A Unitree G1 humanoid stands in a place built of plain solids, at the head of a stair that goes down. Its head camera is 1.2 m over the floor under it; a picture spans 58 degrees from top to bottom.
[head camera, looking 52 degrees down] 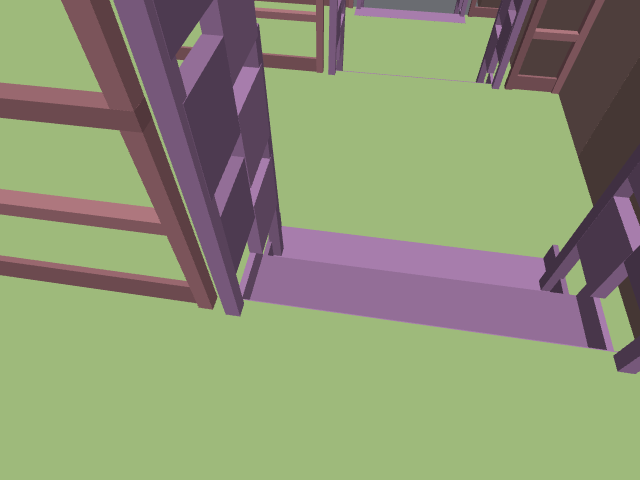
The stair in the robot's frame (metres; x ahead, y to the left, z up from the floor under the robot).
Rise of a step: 0.18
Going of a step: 0.30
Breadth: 1.22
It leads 9 degrees to the right of straight ahead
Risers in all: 3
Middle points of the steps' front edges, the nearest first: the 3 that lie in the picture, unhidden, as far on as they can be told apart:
0.62 -0.31 0.00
0.91 -0.36 -0.18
1.21 -0.40 -0.35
